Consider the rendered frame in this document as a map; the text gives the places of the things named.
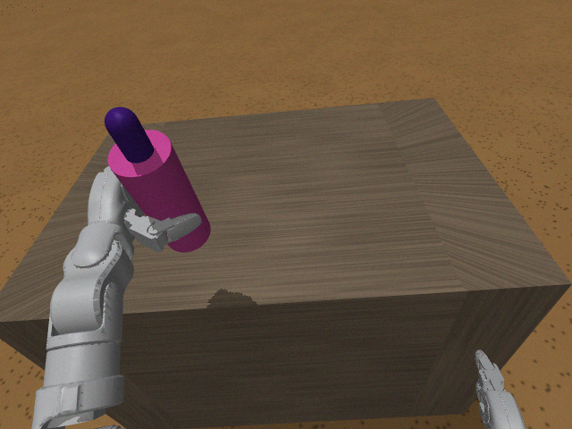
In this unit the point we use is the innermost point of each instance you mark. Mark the left robot hand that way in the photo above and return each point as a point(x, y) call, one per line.
point(110, 202)

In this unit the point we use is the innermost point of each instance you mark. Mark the right robot hand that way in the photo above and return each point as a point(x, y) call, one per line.
point(498, 408)

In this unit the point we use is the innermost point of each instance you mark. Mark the left robot arm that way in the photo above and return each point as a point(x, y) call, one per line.
point(82, 374)

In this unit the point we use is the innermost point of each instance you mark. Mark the bottle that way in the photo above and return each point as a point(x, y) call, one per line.
point(146, 164)

